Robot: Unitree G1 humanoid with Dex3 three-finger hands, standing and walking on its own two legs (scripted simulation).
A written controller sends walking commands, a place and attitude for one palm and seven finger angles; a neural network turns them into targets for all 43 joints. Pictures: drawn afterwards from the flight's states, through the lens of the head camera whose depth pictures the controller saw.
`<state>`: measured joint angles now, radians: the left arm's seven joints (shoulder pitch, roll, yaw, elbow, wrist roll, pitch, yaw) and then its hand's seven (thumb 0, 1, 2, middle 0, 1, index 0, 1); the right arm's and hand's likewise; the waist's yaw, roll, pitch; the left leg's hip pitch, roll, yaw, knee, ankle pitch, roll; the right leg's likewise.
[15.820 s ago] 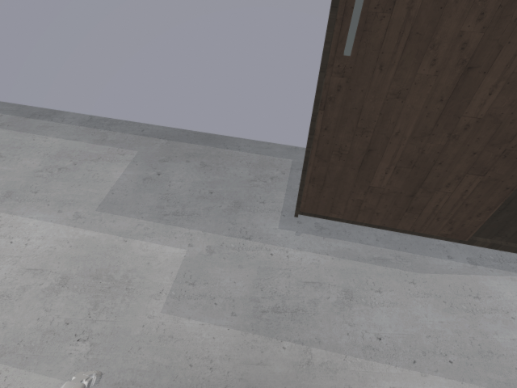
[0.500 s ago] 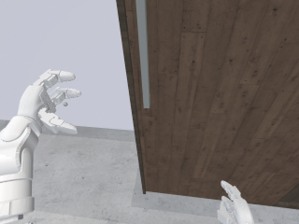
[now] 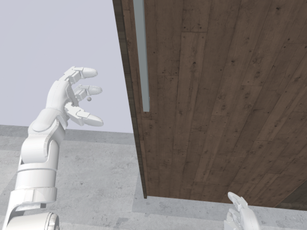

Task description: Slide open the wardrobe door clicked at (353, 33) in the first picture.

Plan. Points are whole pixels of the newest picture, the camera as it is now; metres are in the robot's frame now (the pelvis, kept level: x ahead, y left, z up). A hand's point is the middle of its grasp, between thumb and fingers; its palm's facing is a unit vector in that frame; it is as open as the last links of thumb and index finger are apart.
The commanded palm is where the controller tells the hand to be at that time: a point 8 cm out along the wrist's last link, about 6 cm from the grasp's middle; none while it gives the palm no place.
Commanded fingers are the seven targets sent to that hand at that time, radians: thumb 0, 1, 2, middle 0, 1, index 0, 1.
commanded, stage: move the hooked fingers beside the handle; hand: left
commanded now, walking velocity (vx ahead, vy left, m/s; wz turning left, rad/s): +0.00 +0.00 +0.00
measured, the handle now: (144, 61) +0.48 +0.07 +0.24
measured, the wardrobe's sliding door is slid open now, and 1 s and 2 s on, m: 0.00 0.00 0.00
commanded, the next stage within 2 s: feel for the door with the fingertips in 1.44 s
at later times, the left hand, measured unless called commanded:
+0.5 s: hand (111, 89) +0.40 +0.14 +0.20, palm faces +0.00 -1.00 -0.01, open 14.0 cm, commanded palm +0.38 +0.19 +0.20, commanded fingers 0.00 -0.50 0.30 -0.30 -1.20 -0.30 -1.20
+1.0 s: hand (121, 87) +0.41 +0.12 +0.20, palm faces +0.00 -1.00 +0.00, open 14.0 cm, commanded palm +0.39 +0.17 +0.20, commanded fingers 0.00 -0.50 0.30 -0.30 -1.20 -0.30 -1.20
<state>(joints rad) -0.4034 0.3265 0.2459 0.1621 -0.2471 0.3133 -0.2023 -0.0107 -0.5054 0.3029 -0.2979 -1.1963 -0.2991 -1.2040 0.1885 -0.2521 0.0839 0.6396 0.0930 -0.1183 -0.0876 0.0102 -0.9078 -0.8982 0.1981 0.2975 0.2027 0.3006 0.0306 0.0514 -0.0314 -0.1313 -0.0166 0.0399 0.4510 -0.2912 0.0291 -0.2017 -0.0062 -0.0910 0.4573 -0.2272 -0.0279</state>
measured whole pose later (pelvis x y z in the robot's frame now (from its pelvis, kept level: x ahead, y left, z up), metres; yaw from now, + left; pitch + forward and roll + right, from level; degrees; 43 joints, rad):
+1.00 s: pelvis -0.01 -0.01 +0.00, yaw -2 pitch -1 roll +0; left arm -0.64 0.23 0.18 0.50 -0.18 0.17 -0.05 -0.01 -0.51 0.30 -0.30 -1.20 -0.30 -1.20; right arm 0.25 -0.24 0.06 0.67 0.08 -0.06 -0.07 0.01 -0.91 -0.90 0.20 0.30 0.20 0.30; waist -0.01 0.04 -0.03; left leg -0.14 0.00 0.06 0.41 -0.27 0.02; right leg -0.22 0.01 -0.07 0.42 -0.19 -0.04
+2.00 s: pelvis +0.00 +0.00 +0.00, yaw -2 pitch -1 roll +0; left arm -0.66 0.14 0.10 0.46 -0.16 0.20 0.03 -0.01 -0.51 0.30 -0.30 -1.20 -0.30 -1.20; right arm 0.21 -0.22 0.06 0.66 0.07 -0.04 -0.06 0.01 -0.91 -0.90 0.20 0.30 0.20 0.30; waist 0.00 0.04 -0.04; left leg -0.13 -0.01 0.07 0.41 -0.27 0.03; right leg -0.21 0.01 -0.06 0.41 -0.19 -0.03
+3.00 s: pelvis -0.01 -0.01 +0.00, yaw -2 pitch +1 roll +0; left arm -0.78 0.14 0.10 0.65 -0.14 0.12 0.06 -0.01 -0.51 0.30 -0.31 -1.22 -0.30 -1.21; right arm 0.25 -0.23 0.05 0.68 0.07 -0.07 -0.06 0.01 -0.91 -0.90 0.20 0.30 0.20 0.30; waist -0.01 0.03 -0.03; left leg -0.17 0.00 0.06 0.41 -0.25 0.02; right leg -0.24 0.01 -0.07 0.41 -0.17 -0.04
